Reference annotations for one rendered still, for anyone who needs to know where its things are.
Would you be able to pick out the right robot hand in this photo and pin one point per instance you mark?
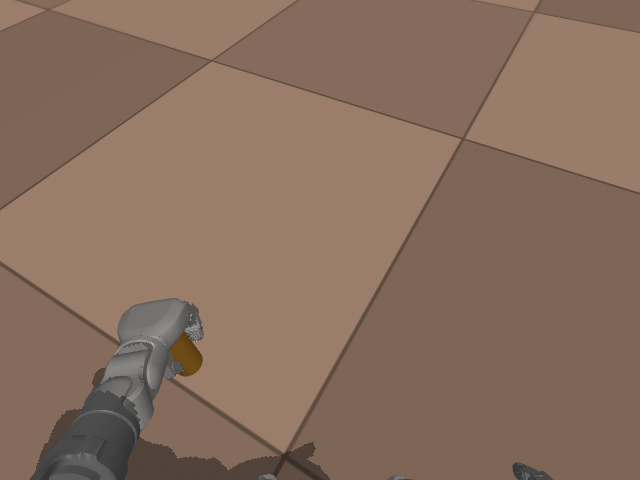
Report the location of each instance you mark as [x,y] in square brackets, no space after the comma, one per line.
[524,472]

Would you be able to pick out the left robot hand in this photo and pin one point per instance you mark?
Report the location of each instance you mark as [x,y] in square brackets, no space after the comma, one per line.
[164,320]

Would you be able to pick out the can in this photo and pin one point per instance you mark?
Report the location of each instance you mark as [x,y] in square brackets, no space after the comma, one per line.
[185,352]

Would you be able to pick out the left robot arm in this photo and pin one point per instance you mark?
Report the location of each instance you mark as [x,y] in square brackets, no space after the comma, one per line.
[103,435]

